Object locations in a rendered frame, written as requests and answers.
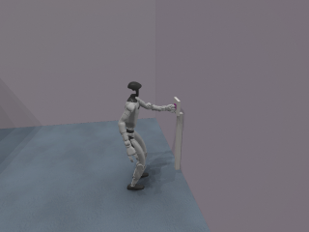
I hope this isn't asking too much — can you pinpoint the robot right forearm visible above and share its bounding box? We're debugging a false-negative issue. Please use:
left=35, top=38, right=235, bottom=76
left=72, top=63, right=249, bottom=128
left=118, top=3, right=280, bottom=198
left=119, top=123, right=131, bottom=148

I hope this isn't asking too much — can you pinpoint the panel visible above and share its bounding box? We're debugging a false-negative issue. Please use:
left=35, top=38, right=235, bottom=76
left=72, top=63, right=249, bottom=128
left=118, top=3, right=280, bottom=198
left=173, top=97, right=183, bottom=170

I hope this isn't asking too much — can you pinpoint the left robot hand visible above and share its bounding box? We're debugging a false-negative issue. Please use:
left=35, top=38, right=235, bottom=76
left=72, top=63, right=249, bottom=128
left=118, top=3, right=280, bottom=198
left=166, top=104, right=176, bottom=113

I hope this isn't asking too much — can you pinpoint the robot right shin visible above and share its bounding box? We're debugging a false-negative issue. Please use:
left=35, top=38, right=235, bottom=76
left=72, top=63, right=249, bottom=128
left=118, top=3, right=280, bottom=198
left=131, top=163, right=146, bottom=187

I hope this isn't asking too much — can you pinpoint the left robot upper arm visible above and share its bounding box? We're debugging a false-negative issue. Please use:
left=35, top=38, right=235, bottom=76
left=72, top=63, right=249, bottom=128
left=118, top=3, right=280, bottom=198
left=135, top=97, right=153, bottom=110

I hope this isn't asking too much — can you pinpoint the right robot upper arm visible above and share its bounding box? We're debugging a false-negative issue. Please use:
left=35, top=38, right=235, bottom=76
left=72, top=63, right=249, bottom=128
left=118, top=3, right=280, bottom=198
left=118, top=102, right=135, bottom=126

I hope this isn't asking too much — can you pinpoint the right robot hand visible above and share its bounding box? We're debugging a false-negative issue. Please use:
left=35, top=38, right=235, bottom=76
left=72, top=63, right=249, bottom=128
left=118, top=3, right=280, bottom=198
left=126, top=146, right=139, bottom=162

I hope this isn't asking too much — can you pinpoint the robot left forearm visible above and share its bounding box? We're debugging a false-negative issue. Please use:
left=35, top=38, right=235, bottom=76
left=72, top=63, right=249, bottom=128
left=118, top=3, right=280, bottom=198
left=152, top=104, right=167, bottom=112

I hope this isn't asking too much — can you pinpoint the robot left thigh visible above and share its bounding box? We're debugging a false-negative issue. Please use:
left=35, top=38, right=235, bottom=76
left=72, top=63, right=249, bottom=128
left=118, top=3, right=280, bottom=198
left=134, top=131, right=147, bottom=156

